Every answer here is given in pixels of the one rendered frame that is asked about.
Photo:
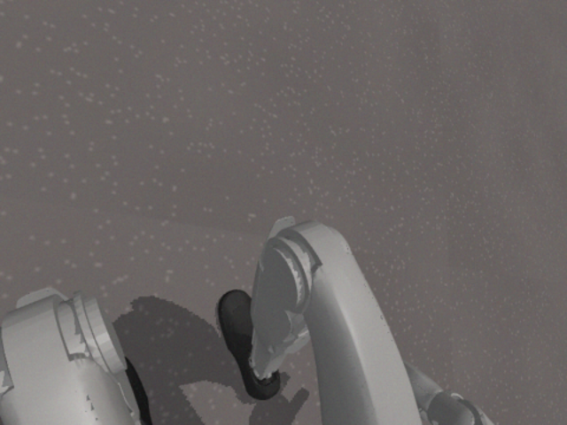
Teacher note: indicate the right robot hand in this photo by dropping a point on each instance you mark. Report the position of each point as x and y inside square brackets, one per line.
[424, 388]

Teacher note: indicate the left robot foot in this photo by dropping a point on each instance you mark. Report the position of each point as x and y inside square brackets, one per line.
[140, 395]

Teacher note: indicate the right robot arm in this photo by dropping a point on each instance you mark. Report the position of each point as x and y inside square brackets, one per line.
[449, 408]

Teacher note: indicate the right robot foot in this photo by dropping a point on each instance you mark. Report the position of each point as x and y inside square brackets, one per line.
[234, 311]

